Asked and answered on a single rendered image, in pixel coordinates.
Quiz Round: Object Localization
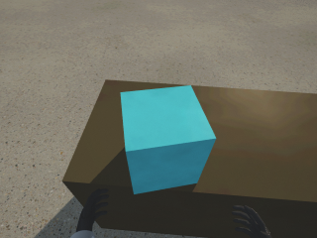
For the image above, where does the left robot hand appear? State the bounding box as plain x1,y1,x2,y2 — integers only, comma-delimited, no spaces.
75,188,109,232

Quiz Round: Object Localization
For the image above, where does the pedestal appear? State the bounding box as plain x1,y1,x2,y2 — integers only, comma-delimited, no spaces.
62,79,317,238

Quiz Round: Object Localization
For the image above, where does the carton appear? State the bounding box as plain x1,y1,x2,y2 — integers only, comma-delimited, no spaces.
120,85,217,194

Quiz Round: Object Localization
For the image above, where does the right robot hand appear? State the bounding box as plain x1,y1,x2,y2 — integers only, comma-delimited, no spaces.
232,205,272,238

